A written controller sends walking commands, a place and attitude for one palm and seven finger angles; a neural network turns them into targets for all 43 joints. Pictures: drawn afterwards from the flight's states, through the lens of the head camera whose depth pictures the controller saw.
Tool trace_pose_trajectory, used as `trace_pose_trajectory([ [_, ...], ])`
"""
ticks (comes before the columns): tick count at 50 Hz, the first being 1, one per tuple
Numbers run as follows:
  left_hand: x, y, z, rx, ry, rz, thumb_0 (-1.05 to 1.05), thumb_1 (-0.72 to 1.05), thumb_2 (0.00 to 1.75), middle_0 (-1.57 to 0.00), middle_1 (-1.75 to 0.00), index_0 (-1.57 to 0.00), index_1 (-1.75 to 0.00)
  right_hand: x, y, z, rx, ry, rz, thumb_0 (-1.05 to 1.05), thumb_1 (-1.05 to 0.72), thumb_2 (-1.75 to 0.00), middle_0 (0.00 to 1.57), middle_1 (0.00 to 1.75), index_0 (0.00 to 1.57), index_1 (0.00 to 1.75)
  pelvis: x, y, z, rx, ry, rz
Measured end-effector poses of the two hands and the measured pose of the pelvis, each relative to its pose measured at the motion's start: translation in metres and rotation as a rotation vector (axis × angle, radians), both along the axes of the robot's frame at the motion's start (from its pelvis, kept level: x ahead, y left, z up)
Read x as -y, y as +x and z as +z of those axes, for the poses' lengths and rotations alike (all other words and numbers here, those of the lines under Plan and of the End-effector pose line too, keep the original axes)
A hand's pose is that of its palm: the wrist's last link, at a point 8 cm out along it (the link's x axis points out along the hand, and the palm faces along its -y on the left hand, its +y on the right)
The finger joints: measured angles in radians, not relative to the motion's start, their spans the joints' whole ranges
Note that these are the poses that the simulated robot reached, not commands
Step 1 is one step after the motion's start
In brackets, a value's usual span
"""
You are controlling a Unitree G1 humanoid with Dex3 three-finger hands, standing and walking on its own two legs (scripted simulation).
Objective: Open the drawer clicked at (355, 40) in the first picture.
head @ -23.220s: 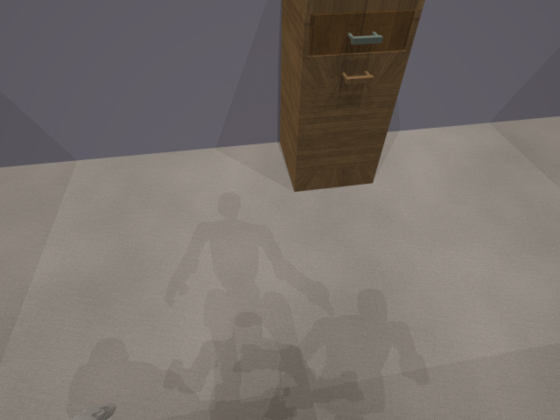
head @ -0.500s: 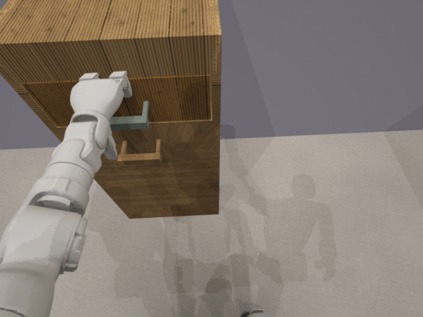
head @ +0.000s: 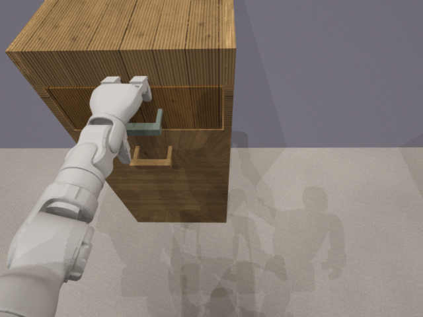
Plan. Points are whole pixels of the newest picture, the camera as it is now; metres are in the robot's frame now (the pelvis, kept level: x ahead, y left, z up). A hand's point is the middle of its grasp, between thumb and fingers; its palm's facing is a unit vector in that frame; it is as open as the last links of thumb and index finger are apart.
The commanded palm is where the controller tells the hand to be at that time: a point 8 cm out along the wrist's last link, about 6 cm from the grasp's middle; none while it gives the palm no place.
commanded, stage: re-aim the fingers above the handle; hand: left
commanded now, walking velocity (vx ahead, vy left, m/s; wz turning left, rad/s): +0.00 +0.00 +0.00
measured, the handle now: (138, 121) +0.53 +0.17 +0.02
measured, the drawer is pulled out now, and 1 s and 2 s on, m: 0.00 0.00 0.00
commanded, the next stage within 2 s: lower the fingers behind the handle in 1.84 s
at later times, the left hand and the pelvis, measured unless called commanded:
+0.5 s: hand (125, 124) +0.47 +0.17 +0.08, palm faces -0.07 +0.00 -1.00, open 13.8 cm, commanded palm +0.47 +0.18 +0.13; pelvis -0.02 -0.01 +0.00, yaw +0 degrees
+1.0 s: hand (126, 116) +0.49 +0.17 +0.08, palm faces -0.03 +0.01 -1.00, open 13.6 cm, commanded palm +0.47 +0.19 +0.13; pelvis -0.03 +0.00 +0.00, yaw -3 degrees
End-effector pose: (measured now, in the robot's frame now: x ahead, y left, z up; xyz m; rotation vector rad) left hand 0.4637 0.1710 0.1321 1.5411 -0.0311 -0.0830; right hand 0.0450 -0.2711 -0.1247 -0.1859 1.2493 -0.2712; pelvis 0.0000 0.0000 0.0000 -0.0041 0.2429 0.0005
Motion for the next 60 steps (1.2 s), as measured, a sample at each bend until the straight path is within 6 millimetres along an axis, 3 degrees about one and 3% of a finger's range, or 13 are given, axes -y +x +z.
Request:
trace_pose_trajectory([
  [9,0.008,0.004,0.005,0.051,0.011,0.035,0.00,-0.49,0.30,-0.35,-1.22,-0.34,-1.22,-0.002,-0.019,-0.006,-0.021,0.023,-0.031,0.01,-0.91,-0.90,0.20,0.30,0.20,0.30,0.003,-0.005,-0.001,-0.007,0.006,-0.017],
  [20,-0.011,-0.003,0.003,-0.034,0.049,0.115,0.00,-0.49,0.30,-0.32,-1.20,-0.33,-1.21,0.002,-0.041,-0.004,-0.036,0.015,-0.060,0.01,-0.91,-0.90,0.20,0.30,0.20,0.30,0.007,-0.013,0.001,0.010,0.009,-0.020],
  [26,0.005,-0.007,0.000,-0.033,0.027,-0.002,0.00,-0.49,0.30,-0.32,-1.20,-0.32,-1.20,0.010,-0.046,0.001,-0.043,-0.026,-0.048,0.01,-0.91,-0.90,0.20,0.30,0.20,0.30,0.005,-0.016,0.000,0.010,0.006,-0.009],
  [31,0.015,0.001,0.002,0.037,0.001,-0.030,0.00,-0.49,0.30,-0.32,-1.20,-0.32,-1.20,0.012,-0.048,0.002,-0.037,-0.041,-0.050,0.01,-0.91,-0.90,0.20,0.30,0.20,0.30,0.003,-0.018,-0.002,-0.007,0.007,-0.012],
  [45,0.021,0.007,0.010,0.046,0.031,0.045,0.00,-0.49,0.30,-0.37,-1.23,-0.37,-1.26,-0.009,-0.051,-0.006,-0.011,0.019,-0.084,0.01,-0.91,-0.90,0.20,0.30,0.20,0.30,0.001,-0.023,-0.002,-0.009,0.012,-0.041],
  [48,0.015,0.006,0.010,0.023,0.038,0.066,0.00,-0.49,0.30,-0.36,-1.22,-0.36,-1.24,-0.009,-0.052,-0.005,0.001,0.015,-0.092,0.01,-0.91,-0.90,0.20,0.30,0.20,0.30,0.001,-0.025,-0.001,-0.005,0.013,-0.047],
  [55,-0.021,-0.001,-0.004,-0.059,0.078,0.123,0.00,-0.49,0.30,-0.33,-1.20,-0.33,-1.21,-0.002,-0.059,-0.001,-0.016,-0.014,-0.080,0.01,-0.91,-0.90,0.20,0.30,0.20,0.30,0.001,-0.026,-0.002,-0.009,0.011,-0.036],
  [60,-0.016,-0.004,-0.011,-0.061,0.050,0.022,0.00,-0.49,0.30,-0.32,-1.20,-0.32,-1.20,0.005,-0.064,0.002,-0.069,-0.047,-0.048,0.01,-0.91,-0.90,0.20,0.30,0.20,0.30,-0.001,-0.023,-0.003,-0.018,0.003,-0.010],
])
